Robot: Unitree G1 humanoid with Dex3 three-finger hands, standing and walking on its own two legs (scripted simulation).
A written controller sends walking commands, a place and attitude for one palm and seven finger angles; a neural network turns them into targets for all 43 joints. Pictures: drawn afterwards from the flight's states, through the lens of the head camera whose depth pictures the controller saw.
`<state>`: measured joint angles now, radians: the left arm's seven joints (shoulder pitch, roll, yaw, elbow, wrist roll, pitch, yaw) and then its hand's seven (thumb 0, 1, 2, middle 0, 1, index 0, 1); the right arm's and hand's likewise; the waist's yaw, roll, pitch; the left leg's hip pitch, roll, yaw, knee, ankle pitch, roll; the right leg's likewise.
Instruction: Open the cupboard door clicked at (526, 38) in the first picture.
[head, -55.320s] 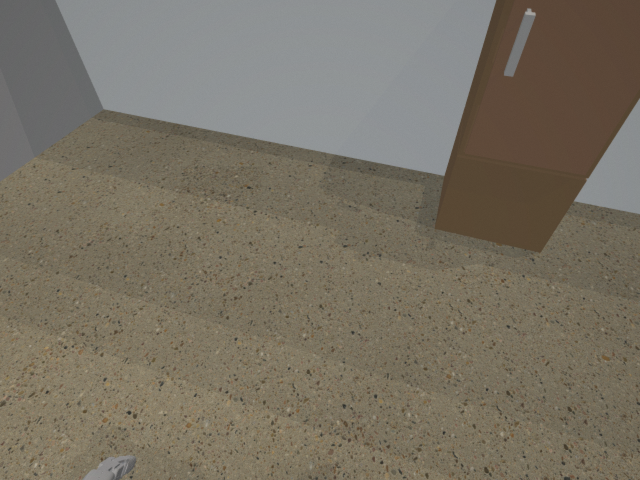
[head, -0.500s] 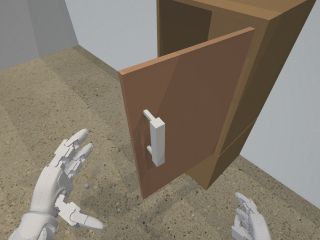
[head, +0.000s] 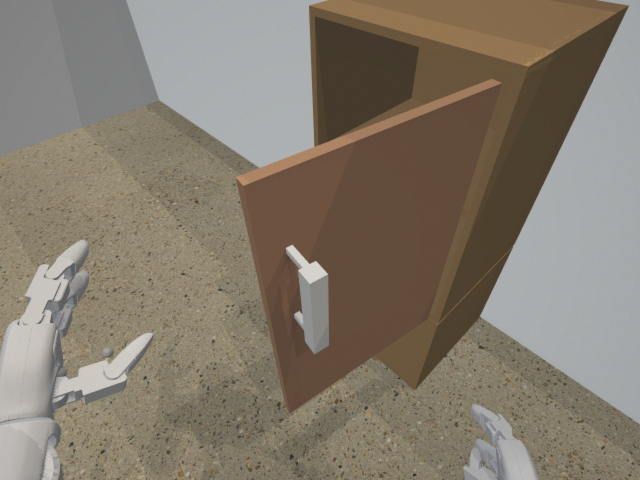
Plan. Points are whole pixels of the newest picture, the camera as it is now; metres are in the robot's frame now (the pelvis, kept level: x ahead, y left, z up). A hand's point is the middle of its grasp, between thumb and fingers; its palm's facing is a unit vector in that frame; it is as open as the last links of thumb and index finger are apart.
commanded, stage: draw the hand back to the body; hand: left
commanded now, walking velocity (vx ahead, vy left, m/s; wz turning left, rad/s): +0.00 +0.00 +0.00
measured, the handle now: (305, 300) +0.33 +0.07 +0.05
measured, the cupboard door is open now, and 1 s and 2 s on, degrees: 81 81 81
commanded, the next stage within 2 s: step back with the hand held close in 0.56 s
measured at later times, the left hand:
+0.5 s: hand (108, 345) +0.19 +0.23 +0.15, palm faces +0.44 -0.81 -0.40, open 7.5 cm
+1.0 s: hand (98, 365) +0.18 +0.24 +0.14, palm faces +0.32 -0.81 -0.49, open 7.4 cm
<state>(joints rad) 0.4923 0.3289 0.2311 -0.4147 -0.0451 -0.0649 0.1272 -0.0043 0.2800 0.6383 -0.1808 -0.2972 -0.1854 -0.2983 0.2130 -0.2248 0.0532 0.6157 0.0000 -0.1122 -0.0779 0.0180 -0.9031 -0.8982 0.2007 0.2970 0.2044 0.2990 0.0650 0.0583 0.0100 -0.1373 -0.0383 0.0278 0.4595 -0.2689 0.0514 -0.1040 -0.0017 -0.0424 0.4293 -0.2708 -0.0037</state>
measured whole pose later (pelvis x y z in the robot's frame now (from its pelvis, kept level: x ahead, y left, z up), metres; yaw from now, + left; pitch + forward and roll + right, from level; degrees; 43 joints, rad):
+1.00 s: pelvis -0.03 -0.01 +0.00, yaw -1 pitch +0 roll -1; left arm 0.56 0.41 0.36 -0.47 -0.05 -0.12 0.12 0.01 0.89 0.90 -0.21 -0.30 -0.21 -0.30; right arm 0.16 -0.25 -0.01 0.57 0.02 0.00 -0.09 0.02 -0.91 -0.90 0.20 0.30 0.20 0.30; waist 0.01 0.02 0.05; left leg -0.26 0.00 0.04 0.48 -0.23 0.03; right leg -0.22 0.03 -0.03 0.43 -0.21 -0.02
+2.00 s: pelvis -0.25 +0.00 -0.01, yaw -5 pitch +3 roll -2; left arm 0.53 0.48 0.42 -0.60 -0.06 -0.23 0.14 0.01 0.88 0.90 -0.21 -0.30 -0.21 -0.30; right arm 0.11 -0.17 0.03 0.65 -0.01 -0.11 -0.05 0.01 -0.90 -0.90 0.20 0.30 0.21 0.30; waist 0.04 -0.02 0.02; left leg -0.62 0.03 0.01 0.64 -0.22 -0.02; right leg -0.09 0.05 0.00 0.45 -0.43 -0.02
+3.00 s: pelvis -0.33 +0.02 -0.02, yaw +1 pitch +2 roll +0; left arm 0.37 0.37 0.26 -0.12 0.02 -0.12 0.07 0.00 0.89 0.90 -0.20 -0.30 -0.21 -0.30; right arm 0.20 -0.25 -0.02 0.72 -0.01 -0.09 0.00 0.01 -0.90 -0.90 0.20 0.30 0.20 0.30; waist 0.00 0.07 -0.03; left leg -0.32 0.00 0.02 0.66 -0.37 0.02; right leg -0.39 -0.02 -0.09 0.71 -0.35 -0.02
